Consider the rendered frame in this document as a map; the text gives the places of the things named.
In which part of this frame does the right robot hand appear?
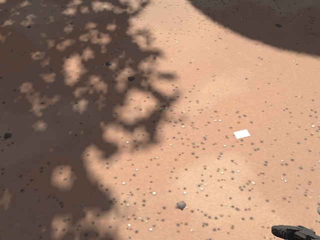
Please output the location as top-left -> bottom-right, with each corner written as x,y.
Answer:
271,225 -> 320,240

